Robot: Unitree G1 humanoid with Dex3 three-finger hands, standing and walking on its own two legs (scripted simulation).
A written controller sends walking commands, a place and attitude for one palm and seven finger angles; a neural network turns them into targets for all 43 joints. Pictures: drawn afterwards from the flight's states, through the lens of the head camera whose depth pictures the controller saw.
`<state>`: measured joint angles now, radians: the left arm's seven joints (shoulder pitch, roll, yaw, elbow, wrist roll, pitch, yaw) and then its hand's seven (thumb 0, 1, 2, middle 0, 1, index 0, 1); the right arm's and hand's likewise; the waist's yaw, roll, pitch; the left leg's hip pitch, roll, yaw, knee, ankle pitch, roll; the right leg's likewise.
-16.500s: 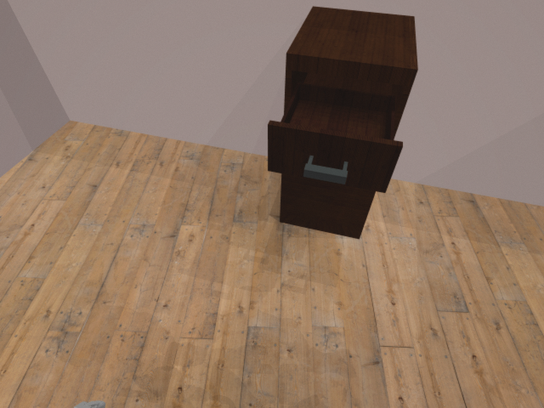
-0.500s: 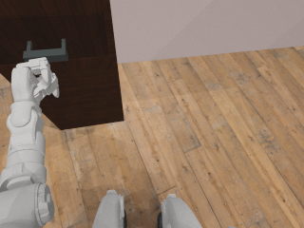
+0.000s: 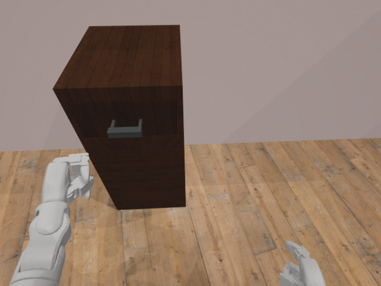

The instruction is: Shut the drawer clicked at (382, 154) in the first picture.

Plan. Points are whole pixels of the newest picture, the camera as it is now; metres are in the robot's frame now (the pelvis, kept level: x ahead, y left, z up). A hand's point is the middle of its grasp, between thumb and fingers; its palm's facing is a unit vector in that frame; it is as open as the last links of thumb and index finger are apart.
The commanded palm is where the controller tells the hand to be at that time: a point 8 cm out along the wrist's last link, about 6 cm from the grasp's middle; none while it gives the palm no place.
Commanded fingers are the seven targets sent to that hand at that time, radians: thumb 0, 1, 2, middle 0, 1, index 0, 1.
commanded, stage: draw the hand back to the body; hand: left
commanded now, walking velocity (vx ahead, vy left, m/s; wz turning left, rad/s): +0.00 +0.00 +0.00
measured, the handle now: (126, 127) +0.60 +0.25 -0.07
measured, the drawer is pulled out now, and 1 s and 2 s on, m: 0.00 0.00 0.00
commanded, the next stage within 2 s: step back with the hand held close in 0.66 s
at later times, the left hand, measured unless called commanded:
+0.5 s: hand (33, 205) +0.19 +0.23 +0.18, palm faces +0.40 -0.83 -0.40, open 3.3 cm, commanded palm +0.14 +0.27 +0.20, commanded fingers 0.00 0.90 0.90 -1.40 -1.60 -1.40 -1.60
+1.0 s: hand (35, 208) +0.19 +0.23 +0.18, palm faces +0.34 -0.81 -0.47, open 3.3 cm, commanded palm +0.13 +0.27 +0.20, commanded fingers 0.00 0.90 0.90 -1.40 -1.60 -1.40 -1.60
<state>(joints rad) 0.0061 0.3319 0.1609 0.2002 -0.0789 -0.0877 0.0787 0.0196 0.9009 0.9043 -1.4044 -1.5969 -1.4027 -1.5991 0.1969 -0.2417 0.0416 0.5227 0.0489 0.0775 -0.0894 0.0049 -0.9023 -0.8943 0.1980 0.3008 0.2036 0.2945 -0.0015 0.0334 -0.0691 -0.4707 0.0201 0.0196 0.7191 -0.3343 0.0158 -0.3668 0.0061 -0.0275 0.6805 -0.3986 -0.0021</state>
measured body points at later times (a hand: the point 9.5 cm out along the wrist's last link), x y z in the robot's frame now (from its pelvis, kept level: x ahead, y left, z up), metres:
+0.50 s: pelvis +0.02 -0.01 +0.02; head -0.01 -0.04 +0.47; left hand +0.17 +0.27 +0.21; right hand +0.21 -0.22 -0.05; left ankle +0.02 +0.11 -0.72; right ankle -0.03 -0.12 -0.72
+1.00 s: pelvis +0.00 -0.01 +0.03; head +0.01 -0.03 +0.47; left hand +0.17 +0.27 +0.21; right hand +0.19 -0.25 -0.06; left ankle +0.02 +0.11 -0.72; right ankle -0.03 -0.12 -0.72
